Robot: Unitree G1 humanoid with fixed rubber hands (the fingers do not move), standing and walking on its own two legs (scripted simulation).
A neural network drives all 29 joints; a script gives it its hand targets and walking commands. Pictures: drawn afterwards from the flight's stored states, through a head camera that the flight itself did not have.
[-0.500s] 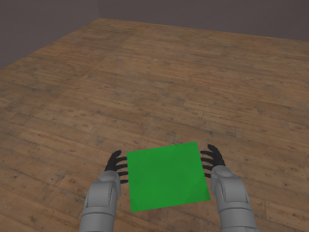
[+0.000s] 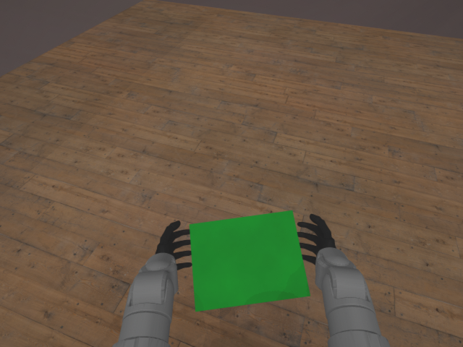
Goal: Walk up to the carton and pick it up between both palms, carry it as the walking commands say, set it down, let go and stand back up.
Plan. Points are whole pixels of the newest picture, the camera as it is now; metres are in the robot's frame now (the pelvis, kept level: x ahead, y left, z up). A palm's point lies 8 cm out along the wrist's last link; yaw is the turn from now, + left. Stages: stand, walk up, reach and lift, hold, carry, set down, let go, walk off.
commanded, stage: set down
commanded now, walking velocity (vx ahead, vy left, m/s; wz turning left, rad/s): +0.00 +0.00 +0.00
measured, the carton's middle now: (246, 261) +0.32 -0.02 -0.11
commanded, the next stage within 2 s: none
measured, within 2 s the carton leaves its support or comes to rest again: neither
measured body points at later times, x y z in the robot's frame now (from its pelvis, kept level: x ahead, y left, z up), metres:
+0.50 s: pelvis -0.01 +0.00 -0.02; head +0.13 +0.01 +0.40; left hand +0.29 +0.13 -0.12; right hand +0.29 -0.16 -0.11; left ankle +0.07 +0.10 -0.72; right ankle +0.01 -0.10 -0.72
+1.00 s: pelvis -0.05 +0.01 -0.06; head +0.21 +0.03 +0.31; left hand +0.30 +0.15 -0.21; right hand +0.30 -0.14 -0.18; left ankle +0.07 +0.10 -0.72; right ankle +0.01 -0.10 -0.72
